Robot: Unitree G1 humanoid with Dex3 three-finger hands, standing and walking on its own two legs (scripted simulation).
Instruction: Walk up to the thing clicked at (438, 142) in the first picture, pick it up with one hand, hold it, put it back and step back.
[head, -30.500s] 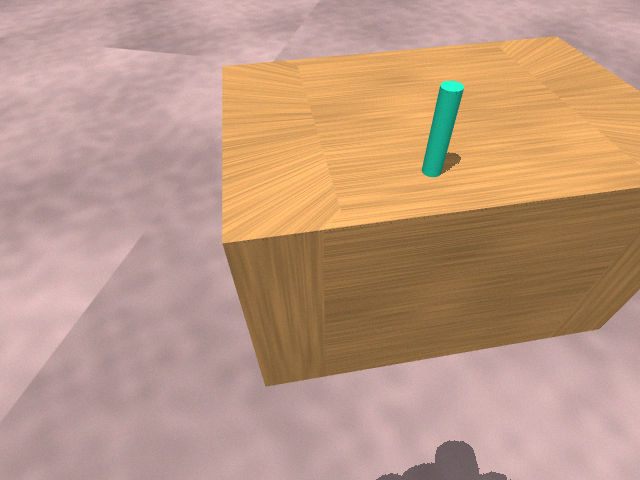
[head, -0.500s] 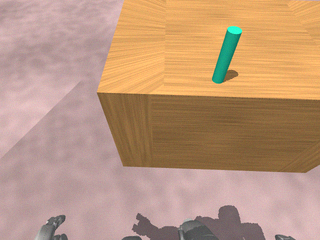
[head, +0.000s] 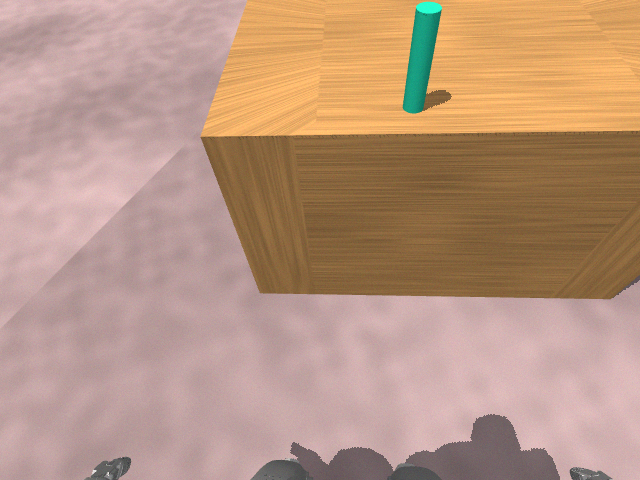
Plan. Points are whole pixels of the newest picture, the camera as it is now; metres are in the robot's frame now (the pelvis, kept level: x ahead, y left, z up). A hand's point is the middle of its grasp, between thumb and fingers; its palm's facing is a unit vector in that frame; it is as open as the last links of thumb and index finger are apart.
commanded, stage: step back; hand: right
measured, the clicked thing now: (420, 62) +0.83 -0.16 +0.04
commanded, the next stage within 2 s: stand in 1.58 s
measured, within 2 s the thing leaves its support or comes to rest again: neither
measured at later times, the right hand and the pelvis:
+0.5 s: hand out of the picture -0.05 -0.30 -0.15, palm faces -0.05 +0.93 -0.37, open 7.4 cm; pelvis -0.17 -0.04 +0.00, yaw -1 degrees
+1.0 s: hand out of the picture -0.14 -0.28 -0.15, palm faces -0.09 +0.94 -0.33, open 7.4 cm; pelvis -0.24 -0.03 +0.00, yaw +3 degrees
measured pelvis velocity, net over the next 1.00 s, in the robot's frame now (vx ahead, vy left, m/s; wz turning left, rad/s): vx -0.24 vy -0.03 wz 0.05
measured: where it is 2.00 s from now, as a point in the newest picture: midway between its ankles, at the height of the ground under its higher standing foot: outside the picture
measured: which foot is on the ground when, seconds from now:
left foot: up 0.00-0.04, down 0.06-0.36, up 0.38-0.68, down 0.70-1.00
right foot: down 0.00-0.08, up 0.10-0.32, down 0.34-1.00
